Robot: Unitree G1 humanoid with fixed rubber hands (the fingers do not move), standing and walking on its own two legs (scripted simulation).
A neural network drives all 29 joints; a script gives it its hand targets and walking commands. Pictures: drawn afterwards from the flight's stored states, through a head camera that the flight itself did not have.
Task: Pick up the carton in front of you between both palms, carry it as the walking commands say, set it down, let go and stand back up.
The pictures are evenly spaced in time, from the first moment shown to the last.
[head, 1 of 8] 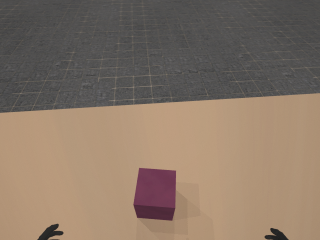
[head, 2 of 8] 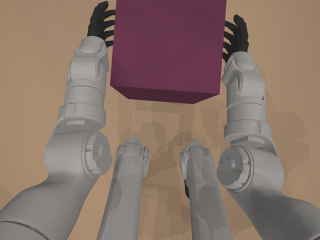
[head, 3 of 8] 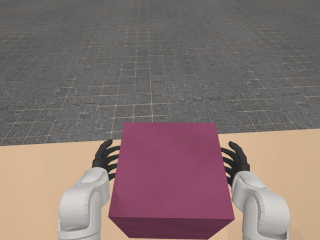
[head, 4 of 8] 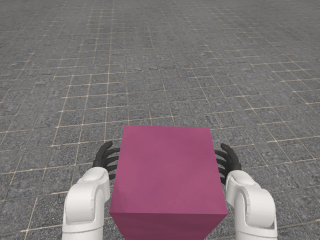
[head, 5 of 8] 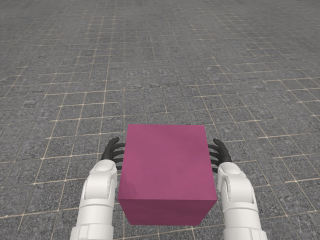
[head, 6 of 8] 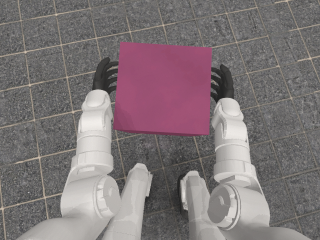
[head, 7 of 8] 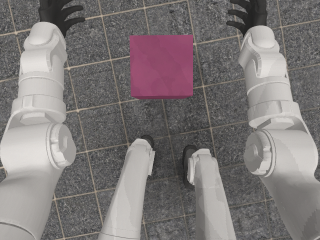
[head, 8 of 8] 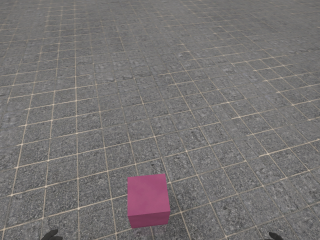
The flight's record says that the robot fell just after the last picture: no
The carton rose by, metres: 0.68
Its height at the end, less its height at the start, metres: -0.14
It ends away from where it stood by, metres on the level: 2.62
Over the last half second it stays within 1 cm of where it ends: yes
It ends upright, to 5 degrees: yes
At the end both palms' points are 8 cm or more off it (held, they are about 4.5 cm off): yes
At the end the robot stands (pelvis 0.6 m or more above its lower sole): yes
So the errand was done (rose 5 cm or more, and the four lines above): yes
